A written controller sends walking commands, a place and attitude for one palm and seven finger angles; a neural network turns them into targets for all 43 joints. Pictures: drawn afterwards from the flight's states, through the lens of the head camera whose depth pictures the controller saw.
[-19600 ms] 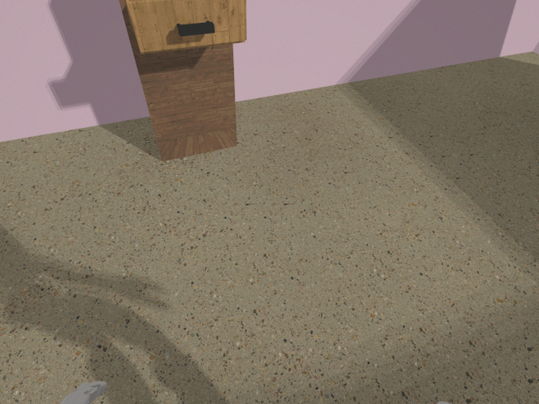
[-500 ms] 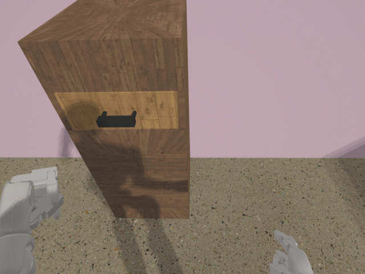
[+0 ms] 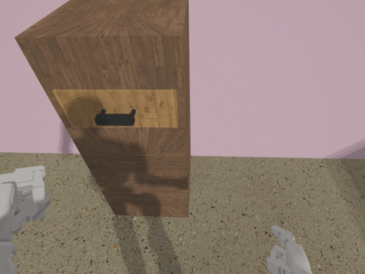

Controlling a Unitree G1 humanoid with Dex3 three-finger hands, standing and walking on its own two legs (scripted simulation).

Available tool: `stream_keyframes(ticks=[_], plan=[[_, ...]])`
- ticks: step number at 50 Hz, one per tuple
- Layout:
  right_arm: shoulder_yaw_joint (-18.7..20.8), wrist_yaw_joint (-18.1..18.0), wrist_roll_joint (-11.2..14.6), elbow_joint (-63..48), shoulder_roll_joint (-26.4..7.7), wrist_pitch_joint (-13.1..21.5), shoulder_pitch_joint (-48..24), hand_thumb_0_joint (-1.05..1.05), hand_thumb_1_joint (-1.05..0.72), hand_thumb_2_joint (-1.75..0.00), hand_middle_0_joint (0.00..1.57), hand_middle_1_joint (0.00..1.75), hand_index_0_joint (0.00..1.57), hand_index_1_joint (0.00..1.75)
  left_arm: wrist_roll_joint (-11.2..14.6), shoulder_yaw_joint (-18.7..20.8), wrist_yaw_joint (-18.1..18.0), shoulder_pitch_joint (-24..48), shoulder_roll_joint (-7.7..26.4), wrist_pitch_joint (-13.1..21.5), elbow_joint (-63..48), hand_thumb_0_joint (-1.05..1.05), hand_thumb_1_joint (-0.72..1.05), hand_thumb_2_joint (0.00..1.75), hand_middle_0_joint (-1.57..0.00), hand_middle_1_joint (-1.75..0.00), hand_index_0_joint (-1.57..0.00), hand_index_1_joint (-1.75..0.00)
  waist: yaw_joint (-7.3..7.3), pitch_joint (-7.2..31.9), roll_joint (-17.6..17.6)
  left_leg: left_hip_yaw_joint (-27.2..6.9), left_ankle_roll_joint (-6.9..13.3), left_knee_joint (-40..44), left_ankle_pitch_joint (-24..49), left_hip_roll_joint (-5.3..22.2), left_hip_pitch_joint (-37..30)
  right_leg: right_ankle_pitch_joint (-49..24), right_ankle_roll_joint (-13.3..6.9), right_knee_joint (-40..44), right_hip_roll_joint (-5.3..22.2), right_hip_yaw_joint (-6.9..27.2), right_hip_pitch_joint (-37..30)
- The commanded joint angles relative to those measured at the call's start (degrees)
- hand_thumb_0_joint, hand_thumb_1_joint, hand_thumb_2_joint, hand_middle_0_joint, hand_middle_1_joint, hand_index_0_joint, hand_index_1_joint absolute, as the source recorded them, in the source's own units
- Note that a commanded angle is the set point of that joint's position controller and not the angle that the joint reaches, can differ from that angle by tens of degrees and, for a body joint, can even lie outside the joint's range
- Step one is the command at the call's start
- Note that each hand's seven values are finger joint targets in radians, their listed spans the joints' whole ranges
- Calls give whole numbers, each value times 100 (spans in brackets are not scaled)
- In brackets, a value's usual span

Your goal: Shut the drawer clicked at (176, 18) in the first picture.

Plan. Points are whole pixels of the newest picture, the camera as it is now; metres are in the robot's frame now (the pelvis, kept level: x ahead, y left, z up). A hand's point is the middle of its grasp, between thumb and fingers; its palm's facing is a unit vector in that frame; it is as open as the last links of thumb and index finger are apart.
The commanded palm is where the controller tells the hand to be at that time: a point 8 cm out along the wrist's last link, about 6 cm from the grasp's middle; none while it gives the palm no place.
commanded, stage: step back with the hand held close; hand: left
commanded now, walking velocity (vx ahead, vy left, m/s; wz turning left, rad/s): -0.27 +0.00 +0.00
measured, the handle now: (116, 115) +0.56 +0.28 +0.02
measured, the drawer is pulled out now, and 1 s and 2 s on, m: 0.00 0.00 0.00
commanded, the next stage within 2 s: stop stepping back and stand still in 0.92 s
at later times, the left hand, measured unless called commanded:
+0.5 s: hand out of the picture +0.11 +0.28 +0.16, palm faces +0.32 -0.80 -0.50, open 3.2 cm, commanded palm +0.05 +0.32 +0.17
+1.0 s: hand out of the picture +0.02 +0.28 +0.17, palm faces +0.34 -0.83 -0.44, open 3.3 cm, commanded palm -0.05 +0.33 +0.17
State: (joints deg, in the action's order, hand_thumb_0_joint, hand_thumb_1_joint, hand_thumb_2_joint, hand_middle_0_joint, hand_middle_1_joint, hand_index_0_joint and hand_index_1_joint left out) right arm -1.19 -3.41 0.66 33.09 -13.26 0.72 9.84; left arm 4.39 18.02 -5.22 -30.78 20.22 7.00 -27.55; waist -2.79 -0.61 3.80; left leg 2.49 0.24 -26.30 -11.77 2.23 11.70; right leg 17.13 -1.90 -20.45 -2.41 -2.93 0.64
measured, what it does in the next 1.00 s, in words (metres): walks backwards: left foot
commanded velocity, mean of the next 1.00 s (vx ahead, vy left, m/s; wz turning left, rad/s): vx -0.31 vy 0.00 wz -0.01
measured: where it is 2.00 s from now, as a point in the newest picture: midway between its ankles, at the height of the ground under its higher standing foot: outside the picture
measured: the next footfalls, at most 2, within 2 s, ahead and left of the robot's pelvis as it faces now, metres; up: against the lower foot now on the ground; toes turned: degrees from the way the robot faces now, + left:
left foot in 0.76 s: -0.03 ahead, +0.15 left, +0.00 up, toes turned +2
right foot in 1.10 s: -0.23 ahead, -0.06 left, +0.00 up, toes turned +0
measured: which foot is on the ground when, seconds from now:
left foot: down 0.00-0.62, up 0.64-0.74, down 0.76-1.00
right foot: down 0.00-0.76, up 0.78-1.00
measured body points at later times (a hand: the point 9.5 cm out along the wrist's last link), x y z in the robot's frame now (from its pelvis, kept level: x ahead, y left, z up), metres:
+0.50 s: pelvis -0.08 +0.04 -0.01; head -0.05 +0.04 +0.44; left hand +0.09 +0.32 +0.19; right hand +0.10 -0.19 -0.08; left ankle +0.03 +0.12 -0.74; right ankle -0.06 -0.09 -0.74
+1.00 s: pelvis -0.18 +0.05 -0.01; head -0.15 +0.07 +0.44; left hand +0.00 +0.33 +0.19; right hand +0.00 -0.16 -0.08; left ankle -0.07 +0.15 -0.74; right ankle -0.21 -0.07 -0.70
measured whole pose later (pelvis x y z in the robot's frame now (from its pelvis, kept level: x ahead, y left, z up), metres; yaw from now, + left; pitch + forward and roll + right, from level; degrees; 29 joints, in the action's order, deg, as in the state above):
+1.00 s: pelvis -0.18 +0.05 -0.01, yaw -1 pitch +1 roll -3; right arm -0.6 -1.1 -0.6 32.9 -8.3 7.3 10.0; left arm 3.2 22.7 -8.6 -34.6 24.0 12.7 -38.4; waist -0.1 -2.6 -0.4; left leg 1.8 1.7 -27.8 -4.6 2.9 24.9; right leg 27.4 1.6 -47.6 -3.4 -0.2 21.6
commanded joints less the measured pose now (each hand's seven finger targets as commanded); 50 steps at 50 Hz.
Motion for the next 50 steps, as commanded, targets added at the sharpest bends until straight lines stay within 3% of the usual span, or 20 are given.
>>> stream_keyframes(ticks=[1, 6, 10, 14, 18, 22, 26, 27, 29, 30, 31, 32, 34, 36, 37, 38, 39, 42, 45, 50], plan=[[319, -11, -2, -1062, -606, 15, -539, 0, -90, -90, 20, 30, 20, 30, -38, 675, -24, -142, 896, 429, -832, 0, 90, 90, -140, -160, -140, -160, 194, 517, -376, -27, 324, -213, 2084, 48, -814, -3858, 532, 37, 734, 428, 975], [360, -33, 36, -1291, -593, -165, -567, 0, -90, -90, 20, 30, 20, 30, 1, 809, -71, -539, 1076, 427, -1308, 0, 90, 90, -140, -160, -140, -160, 181, 924, -192, -173, 323, -76, 2635, 196, -846, -3105, 485, -150, 549, 314, 989], [396, -87, 35, -1393, -600, -184, -607, 0, -90, -90, 20, 30, 20, 30, 45, 1175, -163, -685, 1446, 497, -1683, 0, 90, 90, -140, -160, -140, -160, 146, 1065, -253, -215, 297, -9, 2407, 217, -665, -2717, 416, -191, 501, 353, 1033], [418, -85, 50, -1387, -613, -111, -463, 0, -90, -90, 20, 30, 20, 30, 64, 1081, -229, -801, 1305, 572, -1750, 0, 90, 90, -140, -160, -140, -160, 234, 969, -58, -342, 274, 112, 1792, 287, -347, -1926, 329, -228, 455, 371, 1124], [422, -102, 28, -1339, -690, 78, -405, 0, -90, -90, 20, 30, 20, 30, 30, 999, -272, -797, 1206, 694, -1749, 0, 90, 90, -140, -160, -140, -160, 275, 727, 354, -641, 299, 614, 301, 421, 242, -790, 275, -348, 265, 307, 1118], [408, -136, 13, -1322, -756, 308, -441, 0, -90, -90, 20, 30, 20, 30, -76, 1071, -311, -765, 1146, 835, -1662, 0, 90, 90, -140, -160, -140, -160, 240, 431, 685, -1206, 491, 1505, -2083, 757, 1784, -87, 270, -1057, 17, 250, 355], [423, -151, 13, -1271, -723, 452, -380, 0, -90, -90, 20, 30, 20, 30, -146, 1090, -305, -702, 1065, 870, -1561, 0, 90, 90, -140, -160, -140, -160, 220, 332, 550, -1229, 503, 1553, -2728, 805, 2551, 219, 203, -1337, -75, 238, 71], [439, -138, 12, -1266, -711, 486, -366, 0, -90, -90, 20, 30, 20, 30, -145, 1132, -306, -708, 1121, 892, -1602, 0, 90, 90, -140, -160, -140, -160, 222, 356, 436, -1102, 457, 1341, -2581, 710, 2380, 351, 163, -1121, -22, 347, 291], [455, -107, 3, -1202, -618, 520, -296, 0, -90, -90, 20, 30, 20, 30, -100, 1123, -314, -714, 1183, 914, -1704, 0, 90, 90, -140, -160, -140, -160, 265, 420, -349, -732, 245, 412, -1958, 243, 1513, 1012, -33, -154, 344, 922, 1343], [501, -99, -8, -1109, -609, 513, -245, 0, -90, -90, 20, 30, 20, 30, -65, 1232, -350, -610, 1378, 943, -1843, 0, 90, 90, -140, -160, -140, -160, 301, 485, -940, -397, 56, -765, -1363, -99, 536, 1620, -271, 599, 840, 1600, 2509], [518, -66, -12, -978, -558, 488, -148, 0, -90, -90, 20, 30, 20, 30, -66, 958, -386, -494, 1122, 934, -1813, 0, 90, 90, -140, -160, -140, -160, 356, 466, -1298, -385, -58, -1881, -1043, -259, 127, 1790, -635, 991, 1538, 2217, 3219], [526, -36, -21, -897, -528, 464, -164, 0, -90, -90, 20, 30, 20, 30, -117, 867, -425, -279, 1079, 903, -1805, 0, 90, 90, -140, -160, -140, -160, 376, 386, -1513, -439, -83, -2644, -993, -275, -2, 1611, -820, 1092, 1924, 2478, 3577], [463, -34, -58, -837, -497, 472, -218, 0, -90, -90, 20, 30, 20, 30, -198, 755, -467, 85, 1028, 859, -1825, 0, 90, 90, -140, -160, -140, -160, 431, 314, -1507, -564, 2, -2512, -1121, -107, 139, 535, -684, 684, 1839, 1894, 3322], [346, -147, -65, -777, -504, 503, -267, 0, -90, -90, 20, 30, 20, 30, -182, 759, -486, 335, 1100, 826, -1850, 0, 90, 90, -140, -160, -140, -160, 501, 6, -633, -483, 18, -219, -607, -87, 136, -44, -124, -247, 1033, 1131, 2893], [358, -196, -48, -833, -664, 553, -361, 0, -90, -90, 20, 30, 20, 30, -152, 785, -493, 293, 1071, 892, -1918, 0, 90, 90, -140, -160, -140, -160, 405, -38, 495, -1189, 244, 684, -483, 410, 491, 121, 152, -1176, 400, 751, 2708], [358, -221, -85, -866, -728, 640, -376, 0, -90, -90, 20, 30, 20, 30, -209, 880, -528, 333, 1106, 960, -2075, 0, 90, 90, -140, -160, -140, -160, 332, 127, 1501, -2286, 613, 1188, -114, 1331, 1122, 442, 304, -2412, 38, 409, 2283], [363, -208, -178, -766, -476, 759, -209, 0, -90, -90, 20, 30, 20, 30, -232, 994, -551, 408, 1191, 1000, -2015, 0, 90, 90, -140, -160, -140, -160, 326, 349, 1214, -2423, 883, 1223, 494, 1638, 951, 1152, 263, -3321, -60, 625, 2428], [502, -41, -206, -751, -505, 868, -119, 0, -90, -90, 20, 30, 20, 30, -137, 1139, -456, -126, 1184, 1053, -2011, 0, 90, 90, -140, -160, -140, -160, 316, 891, 657, -2154, 1022, 994, 534, 1640, 659, 1183, 274, -4018, 0, 826, 2431], [524, 96, -118, -775, -532, 925, -232, 0, -90, -90, 20, 30, 20, 30, -127, 1047, -420, -359, 1090, 993, -2366, 0, 90, 90, -140, -160, -140, -160, 252, 1055, 653, -1361, 875, 756, 1146, 1383, 266, 959, 344, -3367, -7, 462, 2322], [453, 135, -166, -749, -549, 956, -266, 0, -90, -90, 20, 30, 20, 30, -52, 1110, -409, -613, 1181, 925, -2272, 0, 90, 90, -140, -160, -140, -160, 320, 861, 1083, -1306, 657, 1299, -252, 1261, 606, 1047, 280, -1774, -131, 102, 1507]])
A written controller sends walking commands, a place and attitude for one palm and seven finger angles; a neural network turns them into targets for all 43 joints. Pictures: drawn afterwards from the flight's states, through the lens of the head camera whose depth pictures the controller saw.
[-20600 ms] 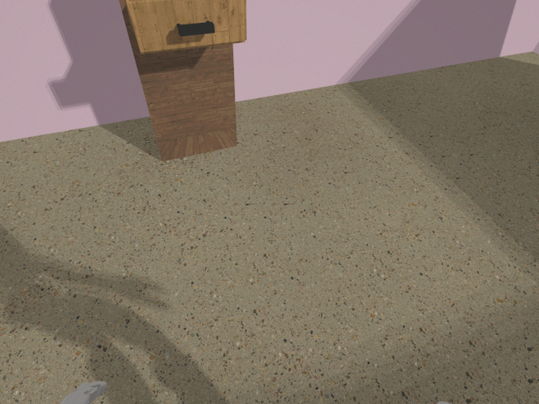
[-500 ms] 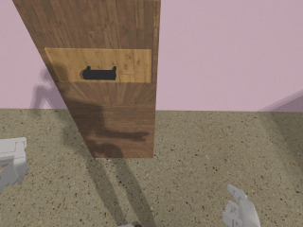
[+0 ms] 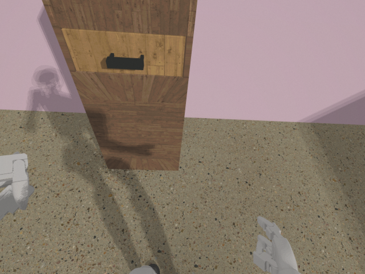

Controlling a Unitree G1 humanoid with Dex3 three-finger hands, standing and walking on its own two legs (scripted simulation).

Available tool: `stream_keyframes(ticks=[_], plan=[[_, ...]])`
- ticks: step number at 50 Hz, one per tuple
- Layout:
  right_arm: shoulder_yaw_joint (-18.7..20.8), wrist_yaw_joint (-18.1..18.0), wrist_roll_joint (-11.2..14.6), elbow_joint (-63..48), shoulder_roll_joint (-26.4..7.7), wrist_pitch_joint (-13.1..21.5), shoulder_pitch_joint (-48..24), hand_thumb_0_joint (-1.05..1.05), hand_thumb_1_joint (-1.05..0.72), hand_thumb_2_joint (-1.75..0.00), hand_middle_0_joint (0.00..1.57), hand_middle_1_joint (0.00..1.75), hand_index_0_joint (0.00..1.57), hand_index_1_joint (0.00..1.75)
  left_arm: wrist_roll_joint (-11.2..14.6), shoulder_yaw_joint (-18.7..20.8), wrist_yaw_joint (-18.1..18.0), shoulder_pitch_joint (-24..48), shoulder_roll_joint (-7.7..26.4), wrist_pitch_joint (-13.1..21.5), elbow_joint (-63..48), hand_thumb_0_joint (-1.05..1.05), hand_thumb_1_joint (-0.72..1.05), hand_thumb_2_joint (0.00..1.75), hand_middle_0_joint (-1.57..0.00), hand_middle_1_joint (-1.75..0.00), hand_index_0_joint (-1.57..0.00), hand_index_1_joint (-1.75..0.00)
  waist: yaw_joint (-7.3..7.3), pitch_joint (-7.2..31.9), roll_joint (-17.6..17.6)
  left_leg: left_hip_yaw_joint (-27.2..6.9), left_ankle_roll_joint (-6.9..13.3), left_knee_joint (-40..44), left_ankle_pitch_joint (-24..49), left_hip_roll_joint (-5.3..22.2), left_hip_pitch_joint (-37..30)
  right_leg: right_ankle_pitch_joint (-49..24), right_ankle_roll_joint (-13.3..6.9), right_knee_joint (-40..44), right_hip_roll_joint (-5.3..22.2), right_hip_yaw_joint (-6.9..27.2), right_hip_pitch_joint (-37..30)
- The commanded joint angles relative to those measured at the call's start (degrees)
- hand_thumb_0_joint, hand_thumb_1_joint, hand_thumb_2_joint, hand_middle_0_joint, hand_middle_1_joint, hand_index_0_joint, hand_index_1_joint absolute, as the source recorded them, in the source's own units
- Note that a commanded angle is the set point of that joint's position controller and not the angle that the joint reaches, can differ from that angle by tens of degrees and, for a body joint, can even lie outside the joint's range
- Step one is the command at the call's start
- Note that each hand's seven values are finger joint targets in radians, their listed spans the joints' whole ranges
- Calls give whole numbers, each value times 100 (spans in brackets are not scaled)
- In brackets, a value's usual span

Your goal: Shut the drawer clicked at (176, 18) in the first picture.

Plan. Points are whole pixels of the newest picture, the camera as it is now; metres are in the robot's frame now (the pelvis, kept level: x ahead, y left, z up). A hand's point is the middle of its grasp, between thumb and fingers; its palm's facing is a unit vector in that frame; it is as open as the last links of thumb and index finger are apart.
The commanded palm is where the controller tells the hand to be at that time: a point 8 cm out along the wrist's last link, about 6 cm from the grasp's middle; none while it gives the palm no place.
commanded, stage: stop stepping back and stand still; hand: left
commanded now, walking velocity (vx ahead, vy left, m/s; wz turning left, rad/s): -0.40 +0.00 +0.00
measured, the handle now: (126, 59) +0.73 +0.24 +0.03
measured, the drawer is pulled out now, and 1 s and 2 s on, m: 0.00 0.00 0.00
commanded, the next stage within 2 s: let the arm hang, fingers relaxed in 0.94 s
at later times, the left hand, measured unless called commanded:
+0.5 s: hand (6, 267) +0.11 +0.22 +0.17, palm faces +0.39 -0.83 -0.41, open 3.2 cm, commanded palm +0.05 +0.27 +0.18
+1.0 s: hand out of the picture +0.08 +0.26 +0.16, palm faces +0.41 -0.81 -0.42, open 3.2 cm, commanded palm +0.02 +0.29 +0.18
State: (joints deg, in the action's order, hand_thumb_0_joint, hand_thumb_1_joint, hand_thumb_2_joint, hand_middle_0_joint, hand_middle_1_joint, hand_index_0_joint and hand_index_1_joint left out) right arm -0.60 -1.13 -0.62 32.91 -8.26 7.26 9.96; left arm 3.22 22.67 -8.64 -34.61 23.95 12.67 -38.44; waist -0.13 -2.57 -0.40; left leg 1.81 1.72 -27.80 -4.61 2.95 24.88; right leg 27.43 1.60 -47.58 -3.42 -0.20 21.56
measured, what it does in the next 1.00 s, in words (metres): steps on the spot: right foot, then left foot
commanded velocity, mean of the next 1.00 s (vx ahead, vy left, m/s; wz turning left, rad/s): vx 0.07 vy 0.03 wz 0.00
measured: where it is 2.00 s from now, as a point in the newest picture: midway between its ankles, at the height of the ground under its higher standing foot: outside the picture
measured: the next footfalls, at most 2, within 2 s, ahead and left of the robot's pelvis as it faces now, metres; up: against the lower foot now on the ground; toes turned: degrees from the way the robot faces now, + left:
right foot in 0.10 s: -0.05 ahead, -0.11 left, +0.00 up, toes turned +1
left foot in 0.36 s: -0.01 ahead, +0.11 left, +0.00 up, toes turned +2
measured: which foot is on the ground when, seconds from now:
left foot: down 0.00-0.12, up 0.14-0.34, down 0.36-1.00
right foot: up 0.00-0.08, down 0.10-1.00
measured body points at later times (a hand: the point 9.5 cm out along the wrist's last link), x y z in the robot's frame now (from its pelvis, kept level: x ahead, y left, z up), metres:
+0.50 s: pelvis -0.07 -0.01 +0.00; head -0.09 -0.01 +0.45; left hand +0.08 +0.27 +0.19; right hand +0.08 -0.27 -0.07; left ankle -0.05 +0.11 -0.73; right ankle -0.09 -0.12 -0.73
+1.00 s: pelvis -0.10 +0.01 +0.01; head -0.09 +0.02 +0.46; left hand +0.05 +0.30 +0.19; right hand +0.07 -0.20 -0.08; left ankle -0.05 +0.11 -0.73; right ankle -0.09 -0.11 -0.73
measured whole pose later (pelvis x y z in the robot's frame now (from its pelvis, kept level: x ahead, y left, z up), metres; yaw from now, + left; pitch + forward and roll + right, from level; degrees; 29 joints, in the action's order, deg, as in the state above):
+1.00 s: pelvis -0.10 +0.01 +0.01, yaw +2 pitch -1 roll -2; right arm -1.8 -2.7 0.3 35.6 -9.7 6.8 13.8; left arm 1.5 19.7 -9.1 -36.4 20.6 12.1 -32.1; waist -0.1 -1.0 0.2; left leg 0.5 1.8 -26.7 -10.1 -0.1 15.6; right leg 11.9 0.4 -22.8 -0.8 -1.2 9.9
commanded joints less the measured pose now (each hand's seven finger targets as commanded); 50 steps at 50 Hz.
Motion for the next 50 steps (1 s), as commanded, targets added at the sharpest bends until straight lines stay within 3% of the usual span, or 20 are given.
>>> stream_keyframes(ticks=[1, 3, 4, 5, 6, 7, 8, 10, 15, 17, 19, 22, 26, 29, 33, 36, 38, 43, 47, 50], plan=[[364, -94, -39, -698, -1025, 280, -244, 0, -90, -90, 20, 30, 20, 30, 98, 564, -46, -262, 709, 342, -1068, 0, 90, 90, -140, -160, -140, -160, 45, 1055, 1473, -1170, 385, 1537, -1213, 1062, -610, -115, -104, 1395, -85, -293, -835], [388, -101, 11, -787, -1024, 208, -259, 0, -90, -90, 20, 30, 20, 30, 111, 747, -16, -519, 879, 322, -915, 0, 90, 90, -140, -160, -140, -160, -10, 1097, 1266, -734, 67, 1291, -2056, 596, -511, -586, -235, 2668, -45, -447, -1436], [399, -104, 43, -837, -964, 132, -268, 0, -90, -90, 20, 30, 20, 30, 105, 840, 1, -630, 1009, 311, -868, 0, 90, 90, -140, -160, -140, -160, 5, 1043, 713, -305, -137, 643, -2069, 193, -599, -644, -368, 3270, 295, -172, -1268], [419, -105, 60, -824, -916, 10, -203, 0, -90, -90, 20, 30, 20, 30, 95, 1045, -12, -721, 1232, 315, -828, 0, 90, 90, -140, -160, -140, -160, 33, 1119, -208, 79, -335, -758, -1769, -220, -851, -408, -691, 3748, 1203, 846, -620], [372, -130, 97, -798, -894, -75, -269, 0, -90, -90, 20, 30, 20, 30, 201, 986, -43, -573, 1215, 292, -769, 0, 90, 90, -140, -160, -140, -160, -11, 870, -1046, -23, -404, -2153, -1625, -410, -566, -422, -1075, 4015, 2174, 1792, 12], [379, -154, 167, -765, -970, -61, -274, 0, -90, -90, 20, 30, 20, 30, 186, 861, -75, -353, 1072, 250, -712, 0, 90, 90, -140, -160, -140, -160, -27, 843, -1058, -335, -343, -2902, -1743, -379, 128, -1135, -1164, 3633, 2301, 1671, -224], [407, -177, 215, -747, -972, -61, -283, 0, -90, -90, 20, 30, 20, 30, 122, 787, -63, -490, 855, 180, -478, 0, 90, 90, -140, -160, -140, -160, 46, 892, -955, -450, -282, -3023, -1612, -272, 468, -2082, -1059, 3213, 2094, 1465, -629], [304, -217, 185, -773, -853, -81, -451, 0, -90, -90, 20, 30, 20, 30, 54, 734, -97, -461, 782, 146, -315, 0, 90, 90, -140, -160, -140, -160, 124, 942, -581, -275, -237, -2171, -1480, -94, 500, -2841, -920, 2805, 1845, 1007, -1187], [356, -346, 164, -609, -1029, 159, -330, 0, -90, -90, 20, 30, 20, 30, -66, 358, -207, 4, 614, 229, -146, 0, 90, 90, -140, -160, -140, -160, 56, 522, -600, 100, 45, 148, -994, -256, -859, -2484, -551, 2759, 1591, 872, -1025], [405, -347, 132, -641, -1140, 242, -158, 0, -90, -90, 20, 30, 20, 30, -90, 309, -208, 104, 616, 324, -386, 0, 90, 90, -140, -160, -140, -160, 18, 643, -145, -267, 212, 670, -272, 57, -1395, -2563, -261, 2290, 1133, 572, -1134], [432, -320, 173, -731, -1263, 274, -119, 0, -90, -90, 20, 30, 20, 30, -115, 325, -190, 213, 717, 382, -627, 0, 90, 90, -140, -160, -140, -160, -5, 738, 388, -712, 314, 406, 883, 415, -1728, -2686, -45, 1987, 777, 377, -937], [304, -292, 164, -714, -1075, 214, -147, 0, -90, -90, 20, 30, 20, 30, -118, 403, -146, 14, 730, 357, -605, 0, 90, 90, -140, -160, -140, -160, 38, 591, 867, -688, 242, 534, 489, 357, -1147, -2248, -110, 2058, 625, 58, -1143], [346, -242, 160, -721, -1052, 208, -191, 0, -90, -90, 20, 30, 20, 30, -89, 434, -137, -23, 597, 372, -259, 0, 90, 90, -140, -160, -140, -160, 72, 216, -3, -530, 95, 378, -1136, 91, -664, -1242, -262, 2812, 804, 535, -976], [344, -214, 137, -719, -1018, 141, -205, 0, -90, -90, 20, 30, 20, 30, -74, 352, -117, 6, 486, 344, -67, 0, 90, 90, -140, -160, -140, -160, 127, 51, -191, -404, 21, 1, -1493, -58, -931, -246, -412, 3331, 1027, 887, -340], [288, -243, 112, -721, -1013, 122, -243, 0, -90, -90, 20, 30, 20, 30, -87, 253, -123, 235, 448, 288, -174, 0, 90, 90, -140, -160, -140, -160, 131, 79, 149, -545, 32, 362, -1535, 70, -1129, -171, -335, 3174, 804, 571, -229], [227, -301, 107, -750, -1020, 210, -286, 0, -90, -90, 20, 30, 20, 30, -133, 233, -139, 467, 481, 270, -497, 0, 90, 90, -140, -160, -140, -160, 78, 179, 815, -1073, 123, 1343, -2293, 385, -768, -639, -142, 2535, 393, 107, -807], [188, -319, 110, -770, -984, 259, -278, 0, -90, -90, 20, 30, 20, 30, -173, 229, -165, 480, 467, 238, -579, 0, 90, 90, -140, -160, -140, -160, 26, 289, 986, -1299, 199, 1729, -2727, 542, -467, -987, -80, 2145, 265, -42, -1268], [174, -292, 87, -752, -923, 352, -232, 0, -90, -90, 20, 30, 20, 30, -183, 310, -159, 12, 496, 246, -598, 0, 90, 90, -140, -160, -140, -160, -12, 573, 649, -953, 140, 1360, -2017, 322, -556, -1431, -112, 2474, 364, 65, -1615], [210, -248, 81, -680, -938, 304, -237, 0, -90, -90, 20, 30, 20, 30, -141, 270, -130, -119, 428, 260, -337, 0, 90, 90, -140, -160, -140, -160, 32, 468, 182, -638, 0, 815, -1471, 82, -838, -1324, -216, 2982, 553, 350, -1195], [258, -261, 79, -635, -995, 259, -262, 0, -90, -90, 20, 30, 20, 30, -122, 294, -121, 42, 468, 264, -330, 0, 90, 90, -140, -160, -140, -160, 51, 501, 292, -617, -48, 753, -1058, 54, -1048, -1432, -224, 2996, 552, 329, -1087]])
